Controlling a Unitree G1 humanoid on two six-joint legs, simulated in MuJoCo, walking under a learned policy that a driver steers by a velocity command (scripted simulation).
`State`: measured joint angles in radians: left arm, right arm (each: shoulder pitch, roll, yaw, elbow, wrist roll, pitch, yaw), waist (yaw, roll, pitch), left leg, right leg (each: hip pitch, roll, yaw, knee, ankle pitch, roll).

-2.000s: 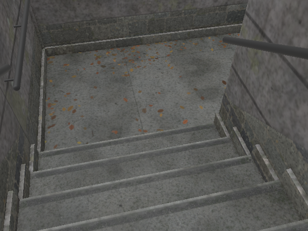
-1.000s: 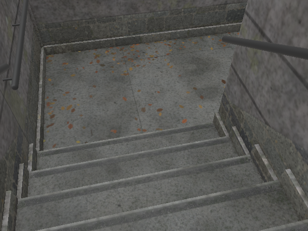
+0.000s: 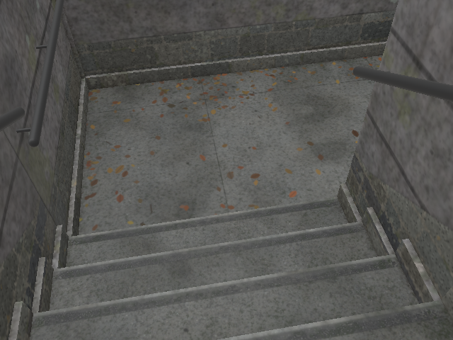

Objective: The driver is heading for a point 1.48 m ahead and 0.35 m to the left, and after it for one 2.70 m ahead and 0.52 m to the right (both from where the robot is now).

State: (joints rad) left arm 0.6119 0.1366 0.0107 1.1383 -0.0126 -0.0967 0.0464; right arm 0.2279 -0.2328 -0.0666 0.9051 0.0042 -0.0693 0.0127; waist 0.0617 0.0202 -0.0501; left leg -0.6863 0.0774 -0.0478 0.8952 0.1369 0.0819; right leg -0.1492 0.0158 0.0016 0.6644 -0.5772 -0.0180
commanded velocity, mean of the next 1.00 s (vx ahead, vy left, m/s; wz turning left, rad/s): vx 0.48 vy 0.00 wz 0.00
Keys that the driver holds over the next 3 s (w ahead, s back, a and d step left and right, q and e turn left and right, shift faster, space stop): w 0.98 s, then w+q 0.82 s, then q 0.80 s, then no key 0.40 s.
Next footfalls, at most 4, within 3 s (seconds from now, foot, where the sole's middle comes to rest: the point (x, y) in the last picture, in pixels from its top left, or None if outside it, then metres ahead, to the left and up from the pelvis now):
0.18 left None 0.18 0.13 -0.91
0.72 right None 0.55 -0.14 -1.09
1.34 left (235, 305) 0.83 0.07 -1.26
1.82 right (271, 258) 1.17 -0.09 -1.43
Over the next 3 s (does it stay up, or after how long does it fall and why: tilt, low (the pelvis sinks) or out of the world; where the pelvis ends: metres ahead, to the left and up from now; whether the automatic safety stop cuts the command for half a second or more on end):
stays up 1.15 -0.05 -0.66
